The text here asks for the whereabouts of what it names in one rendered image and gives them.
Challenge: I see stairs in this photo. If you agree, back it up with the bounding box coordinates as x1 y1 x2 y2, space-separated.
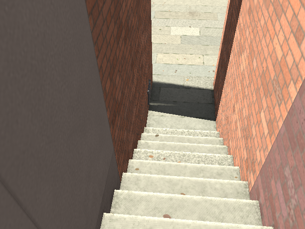
100 127 274 229

